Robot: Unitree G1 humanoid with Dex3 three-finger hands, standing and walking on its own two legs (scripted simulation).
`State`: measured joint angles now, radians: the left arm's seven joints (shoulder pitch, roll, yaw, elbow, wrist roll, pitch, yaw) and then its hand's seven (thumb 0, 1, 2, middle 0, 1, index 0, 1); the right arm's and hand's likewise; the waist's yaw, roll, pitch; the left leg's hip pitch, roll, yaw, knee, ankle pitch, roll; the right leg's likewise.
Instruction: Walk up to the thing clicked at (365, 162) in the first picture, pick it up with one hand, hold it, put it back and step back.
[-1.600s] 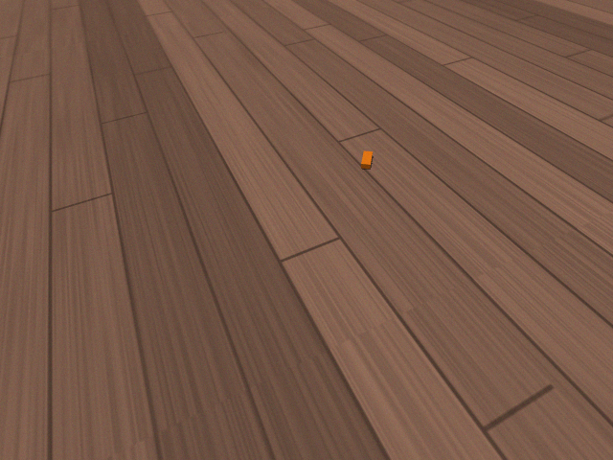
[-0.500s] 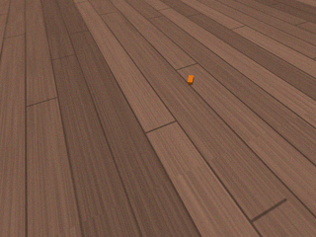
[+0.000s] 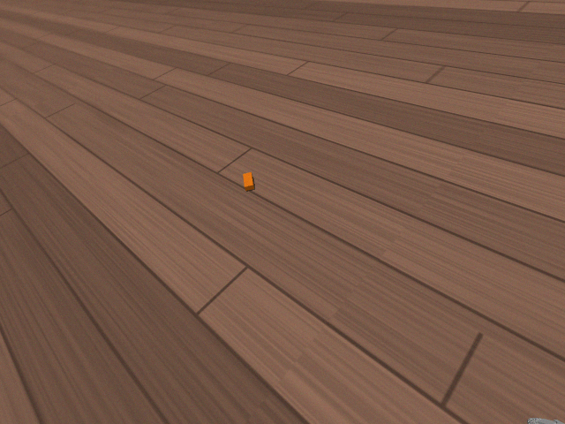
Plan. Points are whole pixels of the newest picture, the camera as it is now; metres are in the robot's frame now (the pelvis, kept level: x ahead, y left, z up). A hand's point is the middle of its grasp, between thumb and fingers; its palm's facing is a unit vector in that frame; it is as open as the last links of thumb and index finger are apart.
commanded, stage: walk up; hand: left
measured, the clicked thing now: (248, 181) +1.52 +0.39 -0.73
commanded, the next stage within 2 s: none
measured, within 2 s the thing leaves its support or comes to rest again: neither
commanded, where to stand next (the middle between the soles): +1.21 +0.73 m, yaw -80 degrees
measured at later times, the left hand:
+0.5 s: hand (141, 258) +0.51 +0.40 -0.11, palm faces -0.40 -0.77 -0.50, open 7.4 cm
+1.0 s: hand (144, 186) +0.78 +0.48 -0.11, palm faces -0.50 -0.65 -0.58, open 7.4 cm
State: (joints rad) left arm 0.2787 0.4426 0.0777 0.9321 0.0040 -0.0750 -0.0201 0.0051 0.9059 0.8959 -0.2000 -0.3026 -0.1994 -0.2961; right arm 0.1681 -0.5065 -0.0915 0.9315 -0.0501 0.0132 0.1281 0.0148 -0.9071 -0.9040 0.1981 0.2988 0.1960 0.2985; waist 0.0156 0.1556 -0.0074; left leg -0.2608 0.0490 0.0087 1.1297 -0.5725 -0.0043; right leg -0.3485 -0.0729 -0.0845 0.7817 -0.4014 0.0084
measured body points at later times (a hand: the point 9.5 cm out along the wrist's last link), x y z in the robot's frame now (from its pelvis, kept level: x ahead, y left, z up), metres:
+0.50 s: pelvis +0.29 +0.16 +0.02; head +0.33 +0.15 +0.47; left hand +0.53 +0.44 -0.07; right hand +0.20 -0.17 -0.07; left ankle +0.36 +0.22 -0.71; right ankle +0.23 +0.03 -0.61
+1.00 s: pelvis +0.56 +0.27 +0.00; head +0.55 +0.22 +0.44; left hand +0.81 +0.52 -0.07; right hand +0.50 -0.09 -0.10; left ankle +0.75 +0.40 -0.67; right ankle +0.47 +0.08 -0.70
